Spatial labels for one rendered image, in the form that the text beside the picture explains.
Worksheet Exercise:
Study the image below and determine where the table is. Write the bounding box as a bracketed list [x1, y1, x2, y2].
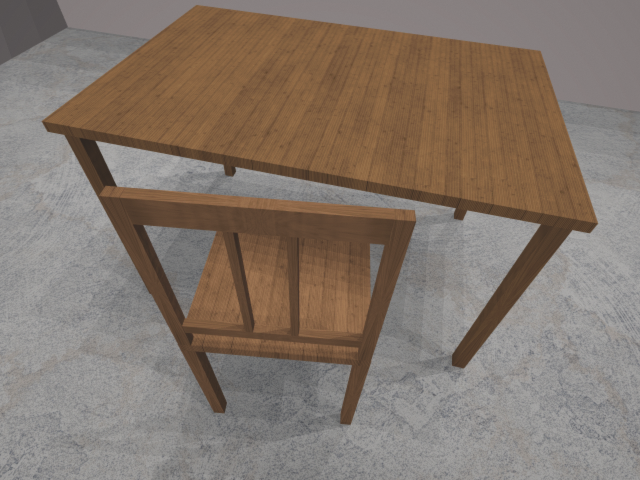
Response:
[42, 5, 598, 368]

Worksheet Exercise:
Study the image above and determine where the chair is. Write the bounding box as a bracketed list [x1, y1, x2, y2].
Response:
[99, 186, 416, 425]

